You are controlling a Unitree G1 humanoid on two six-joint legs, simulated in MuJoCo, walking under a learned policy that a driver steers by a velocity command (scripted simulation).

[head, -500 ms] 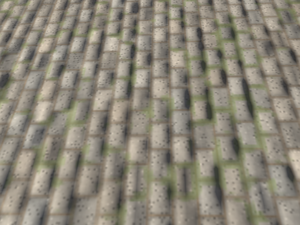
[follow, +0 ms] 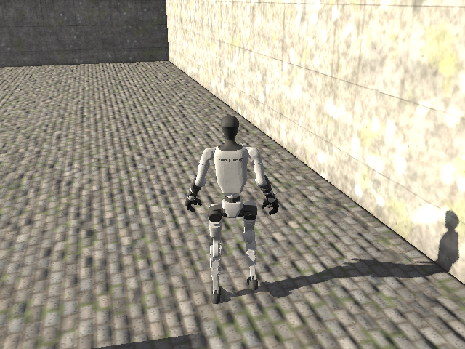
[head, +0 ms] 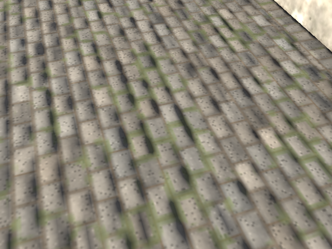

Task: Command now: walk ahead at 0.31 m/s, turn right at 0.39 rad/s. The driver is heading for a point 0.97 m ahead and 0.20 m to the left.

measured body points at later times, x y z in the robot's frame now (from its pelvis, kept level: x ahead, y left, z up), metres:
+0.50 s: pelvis +0.17 -0.08 +0.00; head +0.20 -0.10 +0.45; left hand +0.22 +0.20 -0.11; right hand +0.33 -0.34 -0.11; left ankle +0.34 +0.08 -0.68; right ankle +0.08 -0.16 -0.75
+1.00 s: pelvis +0.47 -0.05 +0.00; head +0.50 -0.03 +0.45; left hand +0.60 +0.25 -0.08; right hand +0.61 -0.31 -0.11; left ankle +0.44 +0.03 -0.75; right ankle +0.66 -0.20 -0.68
